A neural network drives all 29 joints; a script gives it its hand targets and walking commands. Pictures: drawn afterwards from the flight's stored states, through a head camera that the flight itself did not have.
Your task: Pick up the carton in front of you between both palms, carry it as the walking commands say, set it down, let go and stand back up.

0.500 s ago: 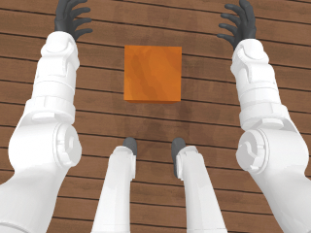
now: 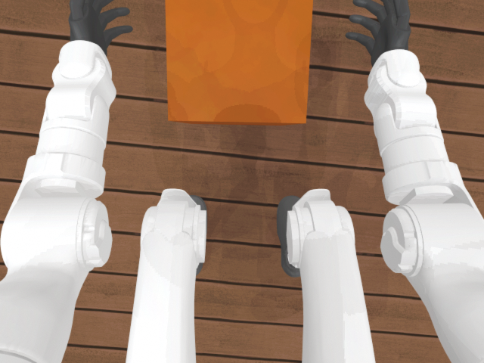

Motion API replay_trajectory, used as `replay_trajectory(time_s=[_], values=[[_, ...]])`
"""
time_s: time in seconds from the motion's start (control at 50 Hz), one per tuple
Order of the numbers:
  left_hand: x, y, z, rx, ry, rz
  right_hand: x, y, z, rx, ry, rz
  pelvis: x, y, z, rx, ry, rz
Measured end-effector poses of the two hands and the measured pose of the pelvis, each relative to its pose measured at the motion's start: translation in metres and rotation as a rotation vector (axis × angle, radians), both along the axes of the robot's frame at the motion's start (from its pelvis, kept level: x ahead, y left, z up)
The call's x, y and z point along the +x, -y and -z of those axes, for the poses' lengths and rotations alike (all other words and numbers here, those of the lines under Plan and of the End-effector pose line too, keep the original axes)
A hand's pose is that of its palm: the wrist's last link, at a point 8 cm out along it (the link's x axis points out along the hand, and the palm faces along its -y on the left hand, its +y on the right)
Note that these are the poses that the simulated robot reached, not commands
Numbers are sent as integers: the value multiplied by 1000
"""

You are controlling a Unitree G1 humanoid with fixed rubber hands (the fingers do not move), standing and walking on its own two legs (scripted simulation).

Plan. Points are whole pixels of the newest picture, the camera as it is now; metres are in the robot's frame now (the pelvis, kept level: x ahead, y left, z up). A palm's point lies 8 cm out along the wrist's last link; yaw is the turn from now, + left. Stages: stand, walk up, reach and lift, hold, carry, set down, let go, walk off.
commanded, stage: reach and lift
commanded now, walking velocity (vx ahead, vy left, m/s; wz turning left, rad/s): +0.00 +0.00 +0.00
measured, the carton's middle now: (237, 69) +0.51 +0.02 -0.32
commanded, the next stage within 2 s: none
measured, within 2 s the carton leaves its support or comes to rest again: leaves its support in 1.12 s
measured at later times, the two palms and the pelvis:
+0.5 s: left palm (129, 58) +0.51 +0.20 -0.26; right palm (346, 57) +0.52 -0.16 -0.26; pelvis -0.01 +0.00 -0.08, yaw +0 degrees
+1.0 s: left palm (146, 56) +0.51 +0.17 -0.25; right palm (331, 55) +0.52 -0.13 -0.25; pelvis -0.02 +0.00 -0.08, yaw +0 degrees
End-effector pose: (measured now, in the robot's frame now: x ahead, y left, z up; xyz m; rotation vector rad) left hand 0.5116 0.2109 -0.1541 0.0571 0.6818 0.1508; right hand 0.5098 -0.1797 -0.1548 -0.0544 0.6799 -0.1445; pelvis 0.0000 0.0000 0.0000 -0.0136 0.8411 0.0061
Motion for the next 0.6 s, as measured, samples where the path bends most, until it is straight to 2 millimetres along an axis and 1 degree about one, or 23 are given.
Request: replay_trajectory(time_s=[0.08, 0.16, 0.26, 0.32, 0.36, 0.42, 0.5, 0.6], values=[[1, 3, 24, -6, -18, -3, 2, -4, 23, 7, -15, 2, -11, 0, 23, 0, 45, 1], [1, 7, 51, -12, -42, -2, 4, -8, 48, 9, -39, -3, -18, 0, 42, -1, 83, 2], [0, 9, 87, -13, -64, 2, 4, -11, 83, 7, -65, -7, -21, 0, 62, -4, 124, 2], [-1, 9, 102, -7, -66, 4, 3, -11, 98, 8, -66, -6, -20, -2, 69, -4, 165, 3], [0, 10, 107, -7, -65, 3, 4, -11, 104, 5, -65, -8, -17, -2, 73, -3, 177, 1], [2, 11, 109, -10, -54, 0, 7, -12, 107, 4, -55, -20, -14, -2, 77, -1, 180, 1], [2, 13, 105, -14, -38, -3, 11, -17, 104, 9, -35, -36, -10, -2, 81, 3, 175, -2], [-2, 15, 101, -19, -40, -5, 8, -20, 100, 10, -41, -38, -11, 0, 80, 4, 166, -4]])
